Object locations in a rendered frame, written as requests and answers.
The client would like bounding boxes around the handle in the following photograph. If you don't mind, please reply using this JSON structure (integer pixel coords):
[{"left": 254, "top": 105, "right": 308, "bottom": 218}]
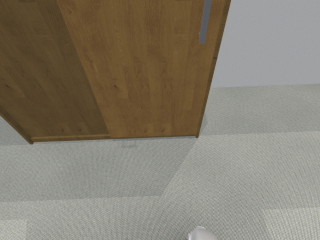
[{"left": 198, "top": 0, "right": 212, "bottom": 44}]

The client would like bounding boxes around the right robot shin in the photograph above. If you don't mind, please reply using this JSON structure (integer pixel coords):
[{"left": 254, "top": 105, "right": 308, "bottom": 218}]
[{"left": 195, "top": 226, "right": 205, "bottom": 230}]

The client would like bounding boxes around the wardrobe door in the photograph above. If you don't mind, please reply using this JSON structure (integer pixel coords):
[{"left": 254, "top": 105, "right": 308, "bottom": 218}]
[
  {"left": 0, "top": 0, "right": 110, "bottom": 137},
  {"left": 56, "top": 0, "right": 226, "bottom": 138}
]

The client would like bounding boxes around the right robot thigh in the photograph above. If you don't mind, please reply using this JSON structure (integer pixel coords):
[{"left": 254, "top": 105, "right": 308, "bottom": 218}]
[{"left": 187, "top": 229, "right": 218, "bottom": 240}]

